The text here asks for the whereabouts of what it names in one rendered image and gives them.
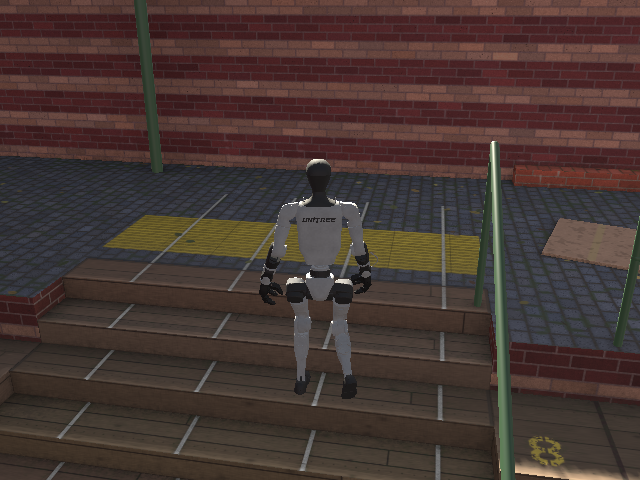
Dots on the stairs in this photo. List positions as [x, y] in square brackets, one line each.
[136, 381]

